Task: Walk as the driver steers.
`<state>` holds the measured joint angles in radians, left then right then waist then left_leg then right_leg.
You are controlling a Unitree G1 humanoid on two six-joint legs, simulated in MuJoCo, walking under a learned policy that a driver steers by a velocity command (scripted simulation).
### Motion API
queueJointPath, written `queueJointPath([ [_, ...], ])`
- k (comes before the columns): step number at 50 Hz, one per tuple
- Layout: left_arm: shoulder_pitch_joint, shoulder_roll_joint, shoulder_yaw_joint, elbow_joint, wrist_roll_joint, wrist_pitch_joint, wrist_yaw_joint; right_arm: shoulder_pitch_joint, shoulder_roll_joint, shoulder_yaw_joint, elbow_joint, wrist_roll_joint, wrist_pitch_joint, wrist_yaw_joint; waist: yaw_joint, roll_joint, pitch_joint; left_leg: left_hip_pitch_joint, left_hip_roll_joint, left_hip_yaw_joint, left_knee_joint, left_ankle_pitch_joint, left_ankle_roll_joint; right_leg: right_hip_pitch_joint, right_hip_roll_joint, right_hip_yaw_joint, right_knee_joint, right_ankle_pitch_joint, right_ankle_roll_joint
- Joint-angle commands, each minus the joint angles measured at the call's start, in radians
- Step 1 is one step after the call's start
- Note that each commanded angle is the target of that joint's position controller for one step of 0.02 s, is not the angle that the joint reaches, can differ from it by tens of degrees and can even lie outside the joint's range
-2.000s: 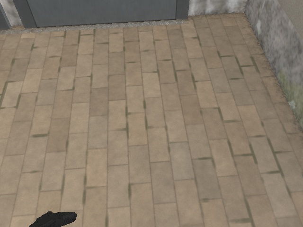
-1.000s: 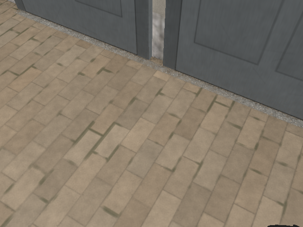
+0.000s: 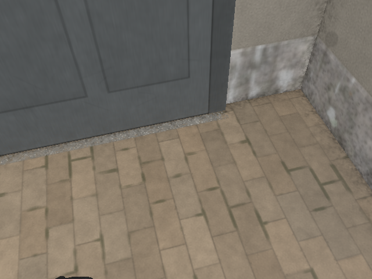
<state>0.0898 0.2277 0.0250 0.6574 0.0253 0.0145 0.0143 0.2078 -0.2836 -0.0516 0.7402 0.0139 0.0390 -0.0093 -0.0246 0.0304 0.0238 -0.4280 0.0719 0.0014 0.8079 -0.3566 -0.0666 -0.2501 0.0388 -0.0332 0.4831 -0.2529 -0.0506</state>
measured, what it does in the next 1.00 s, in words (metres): walks ahead, turning left: left foot, then right foot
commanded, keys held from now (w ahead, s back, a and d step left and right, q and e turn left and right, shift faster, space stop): q+shift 0.52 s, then w+q+shift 0.10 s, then w+shift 0.36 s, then w+e+shift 0.02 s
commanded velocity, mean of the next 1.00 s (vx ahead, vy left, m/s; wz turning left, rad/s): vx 0.28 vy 0.00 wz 0.64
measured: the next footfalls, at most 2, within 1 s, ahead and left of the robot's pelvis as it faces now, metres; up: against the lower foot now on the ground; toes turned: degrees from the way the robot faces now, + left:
left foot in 0.16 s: +0.01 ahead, +0.13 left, +0.00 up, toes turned +11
right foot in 0.66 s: +0.16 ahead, -0.04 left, +0.00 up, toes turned +44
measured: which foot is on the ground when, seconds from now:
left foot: up 0.00-0.14, down 0.16-0.66, up 0.68-1.00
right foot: down 0.00-0.16, up 0.18-0.64, down 0.66-1.00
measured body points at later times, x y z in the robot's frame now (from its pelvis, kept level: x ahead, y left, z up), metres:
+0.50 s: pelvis +0.01 +0.04 +0.01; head +0.05 +0.10 +0.45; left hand +0.08 +0.38 -0.09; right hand +0.27 -0.17 -0.06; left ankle -0.03 +0.12 -0.74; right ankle +0.12 -0.10 -0.68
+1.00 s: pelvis +0.15 +0.13 +0.00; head +0.18 +0.13 +0.45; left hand -0.08 +0.27 -0.11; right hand +0.47 +0.13 -0.07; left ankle +0.15 +0.37 -0.66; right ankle +0.13 -0.06 -0.74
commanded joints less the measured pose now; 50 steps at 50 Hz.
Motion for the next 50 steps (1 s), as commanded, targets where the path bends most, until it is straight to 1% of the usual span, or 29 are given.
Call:
queueJointPath([
  [1,0.023,0.229,0.074,-0.029,-0.009,0.001,0.012,-0.07,-0.141,-0.036,-0.113,0.01,-0.009,0.003,0.062,-0.168,-0.027,-0.038,0.004,0.016,0.019,-0.077,0.021,0.07,-0.347,0.211,-0.149,0.27,-0.205],
  [4,0.007,0.217,0.078,-0.025,-0.02,0.007,0.022,-0.036,-0.105,-0.032,-0.119,0.011,-0.007,0.014,0.047,-0.149,-0.048,-0.035,0.004,0.037,-0.011,-0.1,0.041,0.132,-0.375,0.191,-0.1,0.411,-0.191],
  [6,-0.024,0.214,0.083,-0.027,-0.031,0.013,0.028,0.009,-0.091,-0.035,-0.113,0.014,-0.006,0.025,0.017,-0.142,-0.074,0.037,-0.019,0.073,-0.131,-0.021,0.065,0.137,-0.358,0.132,-0.039,0.448,-0.149],
  [7,-0.031,0.208,0.085,-0.023,-0.039,0.016,0.03,0.043,-0.091,-0.039,-0.105,0.014,-0.007,0.027,-0.004,-0.133,-0.083,0.102,-0.041,0.086,-0.24,0.078,0.087,0.117,-0.332,0.085,0.017,0.413,-0.108],
  [8,0.007,0.185,0.085,-0.01,-0.04,0.015,0.029,0.073,-0.129,-0.055,-0.103,0.007,-0.009,0.02,-0.005,-0.05,-0.086,0.19,-0.031,0.002,-0.355,0.271,0.131,0.051,-0.267,0.013,0.143,0.269,-0.031],
  [9,-0.013,0.134,0.073,-0.05,-0.001,0.01,0.025,0.105,-0.273,-0.094,-0.12,0.002,-0.016,0.0,0.018,0.249,-0.095,0.359,0.196,-0.363,-0.403,0.708,0.256,-0.219,-0.114,-0.106,0.447,-0.06,0.087],
  [10,-0.144,0.125,0.065,-0.103,0.006,-0.001,0.025,0.135,-0.279,-0.09,-0.139,-0.028,-0.031,0.009,-0.049,0.301,-0.115,0.416,0.307,-0.591,-0.459,0.831,0.442,-0.432,0.041,0.028,0.651,-0.44,0.121],
  [11,-0.136,0.146,0.073,-0.096,-0.006,-0.009,0.021,0.128,-0.253,-0.083,-0.147,-0.039,-0.05,0.014,-0.047,0.157,-0.14,0.443,0.289,-0.538,-0.459,0.78,0.442,-0.464,0.008,0.123,0.756,-0.426,0.112],
  [12,-0.115,0.152,0.077,-0.083,-0.018,-0.012,0.019,0.081,-0.233,-0.082,-0.149,-0.023,-0.06,0.008,-0.011,0.082,-0.128,0.449,0.227,-0.458,-0.437,0.732,0.384,-0.478,-0.012,0.145,0.765,-0.332,0.103],
  [13,-0.097,0.154,0.079,-0.068,-0.017,-0.014,0.022,0.034,-0.215,-0.079,-0.158,0.001,-0.056,0.0,0.011,0.03,-0.114,0.442,0.184,-0.405,-0.427,0.698,0.335,-0.493,-0.026,0.147,0.722,-0.256,0.105],
  [14,-0.093,0.168,0.085,-0.064,-0.012,-0.014,0.027,0.002,-0.195,-0.071,-0.169,0.018,-0.047,-0.012,0.021,0.035,-0.119,0.434,0.159,-0.379,-0.429,0.681,0.309,-0.474,-0.036,0.153,0.683,-0.198,0.112],
  [15,-0.09,0.154,0.082,-0.06,-0.014,-0.017,0.023,0.0,-0.188,-0.067,-0.175,0.02,-0.036,-0.022,0.026,0.053,-0.128,0.416,0.132,-0.37,-0.429,0.696,0.301,-0.438,-0.02,0.146,0.676,-0.158,0.124],
  [17,-0.073,0.14,0.078,-0.049,-0.023,-0.021,0.015,0.013,-0.194,-0.07,-0.183,0.012,-0.024,-0.032,0.025,0.055,-0.144,0.426,0.106,-0.366,-0.428,0.685,0.296,-0.416,0.005,0.144,0.61,-0.107,0.139],
  [21,-0.095,0.139,0.077,-0.043,-0.029,-0.028,0.015,0.021,-0.217,-0.081,-0.197,0.013,-0.01,-0.044,0.013,0.085,-0.127,0.403,0.079,-0.427,-0.42,0.567,0.28,-0.384,0.037,0.163,0.424,-0.069,0.157],
  [26,-0.104,0.155,0.084,-0.034,-0.032,-0.043,0.006,-0.015,-0.228,-0.088,-0.227,0.008,0.004,-0.042,0.006,0.135,-0.111,0.315,0.046,-0.524,-0.396,0.482,0.258,-0.282,0.062,0.185,0.272,-0.054,0.151],
  [27,-0.089,0.161,0.085,-0.03,-0.036,-0.05,0.0,-0.009,-0.223,-0.087,-0.227,0.013,0.005,-0.042,0.004,0.133,-0.14,0.306,0.038,-0.546,-0.414,0.313,0.258,-0.25,0.059,0.184,0.235,-0.045,0.143],
  [29,-0.088,0.17,0.09,-0.03,-0.055,-0.07,-0.017,-0.007,-0.211,-0.078,-0.232,0.018,0.0,-0.032,-0.004,0.154,-0.113,0.217,0.015,-0.604,-0.472,-0.126,0.261,-0.154,0.05,0.177,0.14,-0.057,0.12],
  [31,-0.037,0.182,0.103,-0.018,-0.073,-0.094,-0.023,-0.043,-0.198,-0.065,-0.243,0.014,-0.01,-0.022,0.038,0.184,-0.061,0.084,-0.009,-0.635,-0.475,-0.279,0.252,0.011,0.038,0.159,0.024,-0.056,0.101],
  [32,0.038,0.186,0.111,0.008,-0.077,-0.105,-0.024,-0.06,-0.169,-0.053,-0.247,0.011,-0.014,-0.021,0.078,0.168,-0.061,0.016,-0.032,-0.599,-0.416,-0.314,0.228,0.135,0.01,0.144,-0.063,0.01,0.082],
  [33,0.138,0.212,0.122,0.033,-0.067,-0.112,-0.021,-0.031,-0.116,-0.036,-0.237,0.005,-0.022,-0.018,0.106,0.086,-0.109,-0.088,-0.087,-0.503,-0.234,-0.369,0.18,0.309,-0.088,0.217,-0.099,-0.03,0.045],
  [34,0.24,0.255,0.12,0.037,-0.03,-0.117,-0.02,-0.003,-0.022,-0.005,-0.244,-0.001,-0.033,-0.015,0.109,-0.103,-0.166,-0.208,-0.203,-0.3,0.089,-0.319,0.127,0.42,-0.288,0.515,-0.19,-0.341,-0.042],
  [35,0.215,0.309,0.127,0.04,0.012,-0.131,-0.036,-0.027,-0.065,-0.011,-0.3,0.03,-0.052,-0.019,0.068,-0.249,-0.041,-0.415,-0.165,-0.277,0.232,-0.227,0.123,0.322,-0.405,0.869,-0.322,-0.644,-0.153],
  [36,0.154,0.253,0.114,0.025,-0.007,-0.138,-0.037,-0.047,-0.129,-0.021,-0.28,0.029,-0.063,-0.02,0.062,-0.207,0.064,-0.471,-0.09,-0.242,0.299,-0.134,0.109,0.243,-0.421,0.827,-0.335,-0.644,-0.173],
  [37,0.158,0.201,0.097,0.028,-0.026,-0.136,-0.03,-0.051,-0.154,-0.028,-0.256,0.015,-0.07,-0.018,0.07,-0.152,0.087,-0.471,-0.066,-0.21,0.329,-0.048,0.1,0.226,-0.37,0.703,-0.319,-0.547,-0.149],
  [38,0.19,0.19,0.089,0.031,-0.032,-0.131,-0.026,-0.041,-0.142,-0.027,-0.242,0.0,-0.078,-0.014,0.075,-0.122,0.062,-0.456,-0.061,-0.187,0.349,0.0,0.099,0.234,-0.319,0.612,-0.309,-0.48,-0.121],
  [41,0.287,0.185,0.074,0.069,-0.028,-0.136,-0.019,-0.095,-0.087,-0.01,-0.256,0.008,-0.107,0.0,0.102,-0.136,0.074,-0.483,-0.035,-0.151,0.341,0.138,0.098,0.222,-0.26,0.458,-0.336,-0.344,-0.112],
  [43,0.323,0.173,0.062,0.086,-0.029,-0.138,-0.018,-0.115,-0.068,-0.001,-0.266,0.014,-0.116,0.003,0.103,-0.151,0.079,-0.518,-0.023,-0.131,0.314,0.2,0.086,0.223,-0.259,0.414,-0.349,-0.273,-0.132],
  [46,0.357,0.17,0.047,0.108,-0.034,-0.13,-0.015,-0.177,-0.051,0.01,-0.286,0.009,-0.125,0.015,0.116,-0.158,0.093,-0.52,0.011,-0.064,0.207,0.284,0.059,0.217,-0.263,0.336,-0.379,-0.137,-0.141],
  [50,0.448,0.17,0.025,0.152,-0.048,-0.116,-0.013,-0.319,-0.007,0.03,-0.323,0.015,-0.144,0.051,0.17,-0.149,0.135,-0.396,0.008,0.013,-0.014,0.351,0.053,0.201,-0.268,0.24,-0.407,0.056,-0.131],
])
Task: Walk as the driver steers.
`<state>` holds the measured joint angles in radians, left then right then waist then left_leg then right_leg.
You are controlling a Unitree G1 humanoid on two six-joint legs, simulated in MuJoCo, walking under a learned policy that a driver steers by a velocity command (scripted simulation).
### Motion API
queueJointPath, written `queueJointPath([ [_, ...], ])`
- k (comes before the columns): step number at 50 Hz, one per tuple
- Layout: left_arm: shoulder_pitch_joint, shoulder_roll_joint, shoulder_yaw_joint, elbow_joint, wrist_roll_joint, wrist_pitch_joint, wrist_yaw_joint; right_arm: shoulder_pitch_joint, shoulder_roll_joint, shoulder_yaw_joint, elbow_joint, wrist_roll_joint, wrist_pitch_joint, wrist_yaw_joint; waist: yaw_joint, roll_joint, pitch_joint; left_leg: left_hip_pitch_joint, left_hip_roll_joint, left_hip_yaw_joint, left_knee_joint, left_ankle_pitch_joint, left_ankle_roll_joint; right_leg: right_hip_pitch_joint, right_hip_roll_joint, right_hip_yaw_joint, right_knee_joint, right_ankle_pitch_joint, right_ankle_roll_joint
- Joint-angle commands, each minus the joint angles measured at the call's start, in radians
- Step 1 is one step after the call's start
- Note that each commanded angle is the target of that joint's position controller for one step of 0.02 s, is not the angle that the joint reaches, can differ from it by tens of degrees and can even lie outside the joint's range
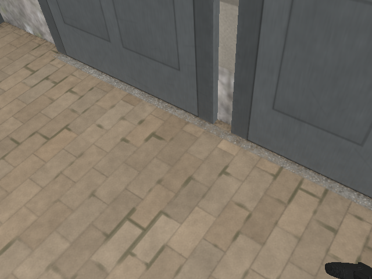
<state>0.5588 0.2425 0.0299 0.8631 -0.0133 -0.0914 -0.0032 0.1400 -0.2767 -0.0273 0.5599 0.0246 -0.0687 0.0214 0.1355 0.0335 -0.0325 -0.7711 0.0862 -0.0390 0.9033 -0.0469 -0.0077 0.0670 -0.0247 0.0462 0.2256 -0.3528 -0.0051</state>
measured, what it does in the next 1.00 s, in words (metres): walks ahead, turning right: left foot, then right foot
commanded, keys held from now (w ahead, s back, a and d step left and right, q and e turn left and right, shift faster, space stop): w+e+shift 0.46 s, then shift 0.54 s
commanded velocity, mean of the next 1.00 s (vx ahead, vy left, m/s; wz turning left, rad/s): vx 0.62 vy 0.00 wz -0.41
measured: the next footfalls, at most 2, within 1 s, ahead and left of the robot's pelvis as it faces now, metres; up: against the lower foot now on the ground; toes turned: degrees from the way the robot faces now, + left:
left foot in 0.14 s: +0.28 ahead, +0.19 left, +0.00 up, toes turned -3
right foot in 0.58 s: +0.62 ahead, -0.11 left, +0.00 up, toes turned -27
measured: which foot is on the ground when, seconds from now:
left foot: up 0.00-0.12, down 0.14-0.58, up 0.60-0.98, down 1.00-1.00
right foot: down 0.00-0.16, up 0.18-0.56, down 0.58-1.00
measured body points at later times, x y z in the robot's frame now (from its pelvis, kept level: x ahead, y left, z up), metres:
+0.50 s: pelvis +0.38 +0.04 -0.02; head +0.39 +0.01 +0.43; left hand +0.67 +0.22 -0.07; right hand +0.30 -0.24 -0.15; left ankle +0.25 +0.19 -0.74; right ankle +0.54 -0.12 -0.68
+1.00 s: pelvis +0.60 -0.01 -0.01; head +0.59 -0.03 +0.44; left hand +0.87 +0.14 -0.09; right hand +0.66 -0.32 -0.09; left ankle +0.72 +0.10 -0.74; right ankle +0.58 -0.10 -0.74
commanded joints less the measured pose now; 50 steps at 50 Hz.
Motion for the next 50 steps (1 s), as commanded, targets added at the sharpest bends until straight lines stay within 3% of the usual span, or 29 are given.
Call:
queueJointPath([
  [1,-0.016,0.159,0.017,-0.048,-0.015,-0.004,0.007,-0.265,-0.012,0.006,-0.152,0.01,-0.043,0.031,0.003,-0.155,0.202,0.001,-0.015,0.053,-0.165,0.036,-0.003,-0.126,-0.21,0.154,-0.152,0.184,-0.175],
  [3,-0.028,0.188,0.02,-0.043,-0.023,0.007,0.011,-0.254,-0.032,-0.002,-0.153,0.014,-0.054,0.046,-0.034,-0.176,0.198,0.153,-0.051,0.06,-0.267,-0.009,0.008,-0.141,-0.222,0.138,-0.13,0.289,-0.166],
  [5,-0.03,0.231,0.027,-0.03,-0.012,0.012,0.012,-0.147,-0.111,-0.037,-0.14,0.017,-0.054,0.037,-0.128,-0.219,0.098,0.405,-0.108,0.077,-0.305,-0.09,0.038,-0.13,-0.232,0.12,0.027,0.736,-0.144],
  [6,-0.048,0.239,0.026,-0.029,0.002,0.013,0.012,0.046,-0.161,-0.067,-0.095,0.024,-0.045,0.02,-0.25,-0.22,-0.017,0.663,-0.135,0.097,-0.309,-0.13,0.063,-0.194,-0.193,0.072,0.25,0.915,-0.117],
  [7,-0.091,0.227,0.02,-0.062,0.023,0.002,0.01,0.29,-0.204,-0.089,-0.045,0.024,-0.027,-0.005,-0.383,-0.192,-0.16,1.043,-0.014,-0.01,-0.242,-0.168,0.086,-0.455,-0.153,0.075,0.554,0.769,-0.08],
  [8,0.03,0.031,-0.025,-0.106,0.026,-0.02,0.007,0.409,-0.315,-0.108,-0.008,-0.018,-0.019,-0.015,-0.303,0.18,-0.415,1.376,0.301,-0.489,-0.352,-0.609,0.181,-0.745,-0.009,0.055,0.97,0.001,-0.039],
  [9,0.002,0.079,-0.016,-0.119,-0.045,-0.042,0.007,0.441,-0.263,-0.093,-0.003,-0.035,-0.023,-0.009,-0.319,0.305,-0.512,1.303,0.357,-0.833,-0.611,-0.911,0.211,-0.8,0.011,0.158,1.147,-0.106,-0.047],
  [10,-0.132,0.139,0.012,-0.153,-0.08,-0.036,0.014,0.368,-0.2,-0.075,0.025,-0.024,-0.027,-0.011,-0.308,0.244,-0.257,1.162,0.33,-0.708,-0.654,-0.836,0.17,-0.935,-0.031,0.107,1.238,-0.039,-0.042],
  [12,-0.223,0.123,0.015,-0.164,-0.043,-0.017,0.019,0.255,-0.119,-0.054,0.059,-0.033,-0.029,-0.013,-0.238,0.089,-0.036,0.863,0.278,-0.401,-0.648,-0.472,0.151,-0.903,-0.118,0.055,1.192,0.081,-0.041],
  [13,-0.198,0.103,0.021,-0.157,-0.034,0.006,0.015,0.205,-0.074,-0.043,0.072,-0.048,-0.037,-0.012,-0.183,0.117,0.006,0.745,0.235,-0.281,-0.667,-0.371,0.141,-0.829,-0.147,0.067,1.157,0.117,-0.039],
  [15,-0.193,0.054,0.016,-0.16,-0.039,0.056,0.005,0.119,-0.021,-0.037,0.098,-0.037,-0.05,-0.007,-0.136,0.138,0.076,0.632,0.201,-0.098,-0.715,-0.229,0.122,-0.766,-0.173,0.056,1.122,0.115,-0.037],
  [19,-0.278,0.061,0.017,-0.214,-0.019,0.094,-0.006,0.035,-0.057,-0.046,0.118,-0.047,-0.068,-0.017,-0.08,0.069,0.199,0.518,0.143,0.151,-0.795,-0.054,0.108,-0.778,-0.161,0.026,0.985,0.266,-0.024],
  [22,-0.36,0.1,0.02,-0.243,-0.007,0.087,-0.028,-0.003,-0.118,-0.056,0.111,-0.055,-0.074,-0.03,-0.085,0.001,0.239,0.525,0.089,0.301,-0.829,0.092,0.089,-0.669,-0.126,-0.063,0.717,0.435,-0.038],
  [25,-0.438,0.127,0.027,-0.298,0.011,0.071,-0.041,0.073,-0.263,-0.094,0.131,-0.026,-0.079,-0.036,-0.084,-0.038,0.193,0.678,0.133,0.285,-0.723,0.658,0.076,-0.507,-0.01,-0.167,0.526,0.414,-0.082],
  [26,-0.388,0.146,0.033,-0.29,0.006,0.078,-0.035,0.084,-0.285,-0.099,0.14,0.0,-0.064,-0.038,-0.049,0.008,0.154,0.776,0.15,0.27,-0.611,0.917,0.079,-0.482,0.031,-0.185,0.497,0.316,-0.104],
  [27,-0.254,0.204,0.053,-0.277,0.021,0.073,-0.036,0.066,-0.324,-0.111,0.127,0.0,-0.053,-0.038,0.023,0.023,0.067,0.802,0.153,0.254,-0.419,1.036,0.074,-0.348,0.073,-0.188,0.431,0.291,-0.121],
  [28,-0.038,0.254,0.084,-0.218,0.02,0.068,-0.022,0.045,-0.3,-0.106,0.126,-0.009,-0.039,-0.037,0.129,0.026,-0.067,0.781,0.12,0.243,-0.154,1.055,0.06,-0.121,0.081,-0.136,0.343,0.422,-0.164],
  [29,0.006,0.292,0.089,-0.166,0.014,0.071,-0.003,0.068,-0.166,-0.065,0.121,-0.01,-0.043,-0.035,0.09,-0.138,-0.077,0.578,0.008,0.213,0.163,0.286,0.021,0.071,0.023,-0.017,0.325,0.621,-0.152],
  [30,-0.133,0.389,0.091,-0.219,0.056,0.051,0.016,0.225,-0.014,-0.016,0.078,-0.02,-0.066,-0.018,-0.112,-0.544,-0.162,0.119,-0.183,0.134,0.642,-0.625,-0.032,0.371,-0.215,0.386,0.382,1.108,-0.352],
  [31,-0.159,0.33,0.086,-0.275,0.082,0.024,0.009,0.261,-0.159,-0.015,0.15,-0.03,-0.082,-0.004,-0.018,-0.302,-0.469,0.144,-0.156,-0.106,0.718,-0.539,-0.01,0.381,-0.299,0.587,0.24,0.871,-0.452],
  [32,-0.206,0.282,0.073,-0.264,0.054,0.013,0.004,0.123,-0.194,-0.019,0.098,-0.005,-0.079,-0.015,-0.032,-0.163,-0.335,0.14,-0.123,-0.083,0.666,-0.436,-0.007,0.237,-0.278,0.508,0.149,0.795,-0.417],
  [33,-0.265,0.289,0.066,-0.25,0.042,-0.005,-0.01,0.068,-0.162,-0.008,0.07,-0.021,-0.063,-0.032,-0.084,-0.041,-0.179,0.138,-0.081,-0.052,0.568,-0.368,-0.01,0.051,-0.267,0.422,0.129,0.822,-0.357],
  [35,-0.348,0.235,0.038,-0.237,0.026,-0.019,0.005,0.064,-0.156,-0.002,0.065,-0.056,-0.016,-0.052,-0.144,0.05,-0.097,0.275,-0.01,-0.062,0.473,-0.319,-0.034,-0.19,-0.257,0.3,0.109,1.02,-0.301],
  [37,-0.425,0.198,0.02,-0.22,0.035,-0.032,0.024,0.027,-0.104,0.005,0.025,-0.058,0.003,-0.075,-0.186,0.012,-0.108,0.418,-0.017,-0.031,0.286,-0.303,-0.052,-0.332,-0.189,0.149,0.105,1.177,-0.246],
  [40,-0.474,0.218,0.018,-0.193,0.026,-0.013,0.04,0.003,-0.059,0.012,0.026,-0.051,0.017,-0.115,-0.182,-0.039,-0.156,0.451,-0.062,0.015,0.015,-0.248,-0.091,-0.319,-0.134,0.025,0.139,1.155,-0.197],
  [42,-0.455,0.192,0.009,-0.166,0.018,0.013,0.04,-0.036,-0.06,0.009,0.028,-0.043,0.026,-0.113,-0.152,-0.086,-0.145,0.483,-0.057,0.012,-0.094,-0.139,-0.102,-0.316,-0.11,-0.003,0.139,0.959,-0.176],
  [43,-0.431,0.182,0.002,-0.145,0.035,0.023,0.035,-0.038,-0.052,0.011,0.015,-0.054,0.056,-0.102,-0.156,-0.129,-0.155,0.499,-0.038,-0.018,-0.112,-0.115,-0.115,-0.328,-0.129,0.009,0.143,0.808,-0.182],
  [47,-0.497,0.127,-0.016,-0.143,0.053,0.043,0.029,-0.107,-0.065,0.007,0.043,-0.049,0.048,-0.104,-0.125,-0.15,-0.036,0.542,-0.022,-0.03,-0.301,-0.143,-0.068,-0.444,-0.155,0.114,0.114,0.194,-0.171],
  [50,-0.428,0.076,-0.038,-0.087,0.053,0.017,0.022,-0.1,-0.114,0.006,0.064,-0.069,0.017,-0.093,-0.102,-0.056,-0.012,0.664,0.081,-0.136,-0.501,0.1,0.002,-0.462,-0.052,0.111,0.209,-0.028,-0.057],
])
